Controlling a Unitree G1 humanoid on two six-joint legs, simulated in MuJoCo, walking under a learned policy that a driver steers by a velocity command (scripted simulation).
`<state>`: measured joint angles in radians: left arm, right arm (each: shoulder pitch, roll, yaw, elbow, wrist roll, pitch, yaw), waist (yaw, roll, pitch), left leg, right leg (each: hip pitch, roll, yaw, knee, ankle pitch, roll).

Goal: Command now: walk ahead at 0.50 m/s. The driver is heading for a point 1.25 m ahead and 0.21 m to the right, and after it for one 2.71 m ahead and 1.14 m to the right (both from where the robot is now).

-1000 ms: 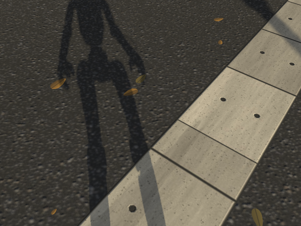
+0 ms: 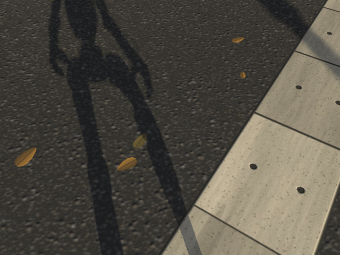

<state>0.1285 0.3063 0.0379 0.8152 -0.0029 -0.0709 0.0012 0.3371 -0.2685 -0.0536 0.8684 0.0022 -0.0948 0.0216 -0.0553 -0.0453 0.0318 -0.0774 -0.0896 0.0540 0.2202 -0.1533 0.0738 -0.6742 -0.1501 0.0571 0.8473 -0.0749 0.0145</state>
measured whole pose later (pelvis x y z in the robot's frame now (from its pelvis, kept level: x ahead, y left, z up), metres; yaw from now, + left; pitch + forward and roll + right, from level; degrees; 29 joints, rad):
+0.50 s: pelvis +0.29 -0.07 +0.00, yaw +0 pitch +1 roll -1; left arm 0.32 0.27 0.04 0.89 0.00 -0.09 -0.02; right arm 0.16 -0.30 -0.05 0.82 0.00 -0.06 0.00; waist 0.05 0.05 0.02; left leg -0.66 0.13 -0.04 0.91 -0.12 -0.01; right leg -0.12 0.06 -0.05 0.25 -0.16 -0.07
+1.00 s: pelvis +0.57 +0.00 +0.00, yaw +0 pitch +1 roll +1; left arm 0.19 0.30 0.06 0.85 -0.01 -0.07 0.00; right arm 0.30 -0.26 -0.05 0.89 0.00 -0.09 0.03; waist -0.04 -0.05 0.02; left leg -0.16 -0.06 0.05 0.29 -0.15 0.07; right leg -0.62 -0.13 0.04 1.00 -0.21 0.00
